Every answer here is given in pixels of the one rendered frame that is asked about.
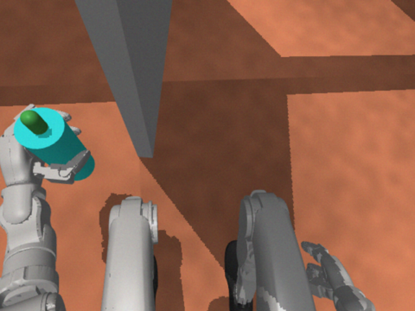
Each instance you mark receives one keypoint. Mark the right robot foot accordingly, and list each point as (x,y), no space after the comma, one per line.
(231,268)

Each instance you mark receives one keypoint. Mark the bottle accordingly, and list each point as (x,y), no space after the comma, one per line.
(46,134)

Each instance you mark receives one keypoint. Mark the left robot hand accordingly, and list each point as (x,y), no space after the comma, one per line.
(19,165)

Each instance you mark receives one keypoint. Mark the right robot hand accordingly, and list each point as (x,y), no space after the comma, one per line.
(329,276)

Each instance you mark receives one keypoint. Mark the left robot arm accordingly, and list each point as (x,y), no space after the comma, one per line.
(29,280)

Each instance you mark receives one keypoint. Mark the right robot arm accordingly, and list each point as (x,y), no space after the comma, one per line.
(350,298)

